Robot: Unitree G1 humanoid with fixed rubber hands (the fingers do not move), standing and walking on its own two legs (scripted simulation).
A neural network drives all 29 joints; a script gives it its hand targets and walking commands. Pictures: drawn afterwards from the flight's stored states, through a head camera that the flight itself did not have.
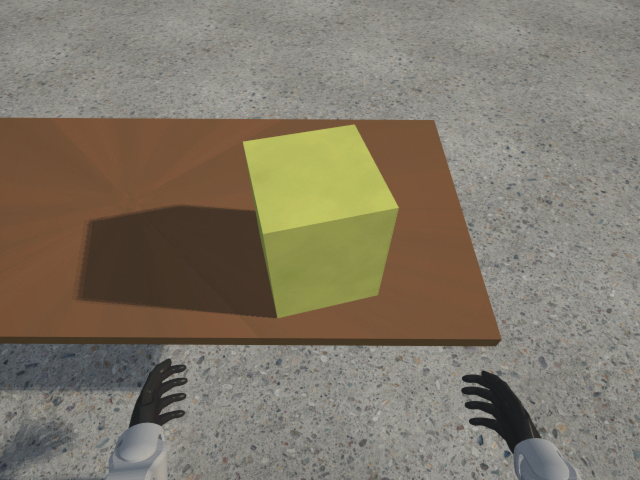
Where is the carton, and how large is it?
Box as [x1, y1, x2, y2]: [243, 124, 398, 317]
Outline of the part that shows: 354,124 243,142 258,227 277,317 376,295 378,292 398,207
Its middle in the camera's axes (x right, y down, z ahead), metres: -0.01 -0.02 +0.71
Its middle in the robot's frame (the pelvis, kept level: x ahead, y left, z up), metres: +0.54 +0.04 -0.07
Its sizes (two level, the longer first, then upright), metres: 0.210 0.200 0.250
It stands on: a table, 0.57 m high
